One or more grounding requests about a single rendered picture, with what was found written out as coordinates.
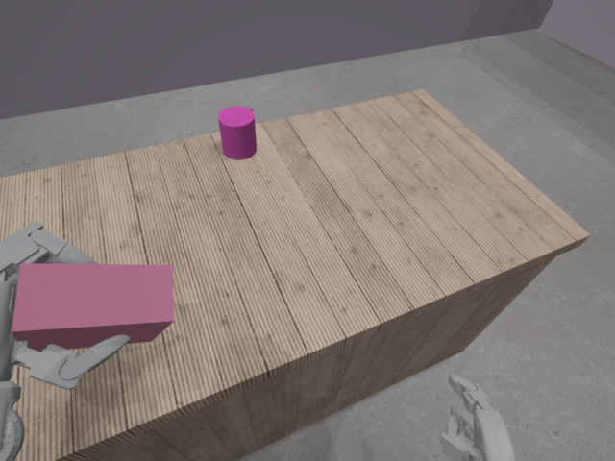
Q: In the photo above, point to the robot right hand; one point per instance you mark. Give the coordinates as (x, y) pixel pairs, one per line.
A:
(486, 435)

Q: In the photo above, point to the table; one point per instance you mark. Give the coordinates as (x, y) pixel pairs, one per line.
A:
(359, 246)

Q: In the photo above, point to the robot left hand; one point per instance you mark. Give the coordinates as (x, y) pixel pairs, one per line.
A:
(54, 365)

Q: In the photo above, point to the left robot forearm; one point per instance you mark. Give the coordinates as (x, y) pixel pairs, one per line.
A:
(12, 430)

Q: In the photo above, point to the sponge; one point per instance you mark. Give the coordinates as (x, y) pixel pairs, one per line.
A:
(77, 306)

